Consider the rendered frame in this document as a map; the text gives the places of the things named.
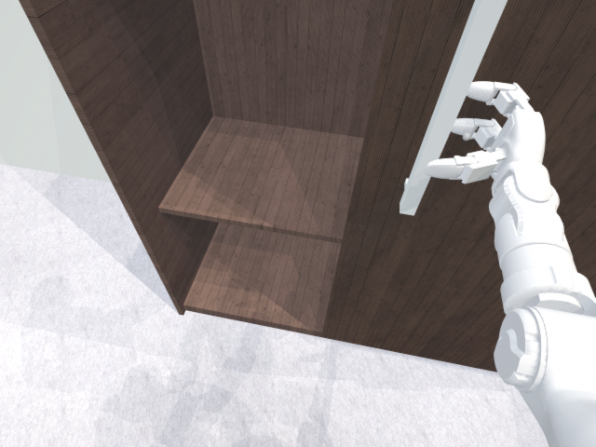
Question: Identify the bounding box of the wardrobe door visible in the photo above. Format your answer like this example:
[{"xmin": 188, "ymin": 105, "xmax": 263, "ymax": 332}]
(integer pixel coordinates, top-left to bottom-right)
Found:
[{"xmin": 322, "ymin": 0, "xmax": 596, "ymax": 372}]

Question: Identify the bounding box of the right robot upper arm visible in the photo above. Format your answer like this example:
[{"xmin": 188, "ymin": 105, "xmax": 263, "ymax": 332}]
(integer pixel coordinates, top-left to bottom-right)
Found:
[{"xmin": 494, "ymin": 305, "xmax": 596, "ymax": 447}]

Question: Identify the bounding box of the handle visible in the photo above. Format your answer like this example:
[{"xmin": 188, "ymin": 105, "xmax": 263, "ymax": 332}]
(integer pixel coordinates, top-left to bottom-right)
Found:
[{"xmin": 400, "ymin": 0, "xmax": 508, "ymax": 216}]

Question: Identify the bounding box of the robot right hand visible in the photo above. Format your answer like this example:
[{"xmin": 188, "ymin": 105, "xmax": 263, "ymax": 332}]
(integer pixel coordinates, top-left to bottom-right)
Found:
[{"xmin": 425, "ymin": 81, "xmax": 546, "ymax": 183}]

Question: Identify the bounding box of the robot right forearm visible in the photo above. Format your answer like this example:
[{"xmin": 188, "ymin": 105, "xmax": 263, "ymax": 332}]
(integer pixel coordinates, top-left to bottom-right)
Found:
[{"xmin": 489, "ymin": 160, "xmax": 596, "ymax": 318}]

